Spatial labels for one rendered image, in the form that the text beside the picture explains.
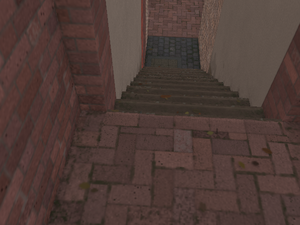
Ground stairs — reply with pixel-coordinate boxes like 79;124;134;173
113;67;265;118

